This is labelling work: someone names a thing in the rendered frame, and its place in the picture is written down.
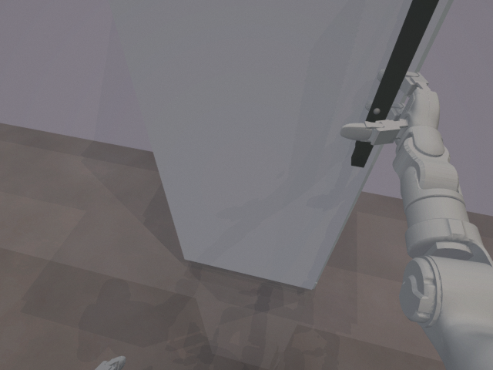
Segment right robot upper arm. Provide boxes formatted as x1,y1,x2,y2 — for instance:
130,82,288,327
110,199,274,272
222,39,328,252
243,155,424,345
399,255,493,370

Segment robot right forearm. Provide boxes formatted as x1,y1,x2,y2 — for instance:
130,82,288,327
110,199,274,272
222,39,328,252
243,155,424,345
393,126,493,267

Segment handle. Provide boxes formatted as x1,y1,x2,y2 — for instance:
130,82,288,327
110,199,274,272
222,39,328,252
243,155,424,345
351,0,439,167

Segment right robot hand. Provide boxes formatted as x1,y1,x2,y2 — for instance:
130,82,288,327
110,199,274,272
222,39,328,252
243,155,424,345
340,69,440,146

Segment fridge door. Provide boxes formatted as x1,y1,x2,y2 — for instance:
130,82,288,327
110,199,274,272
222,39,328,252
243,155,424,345
109,0,448,290

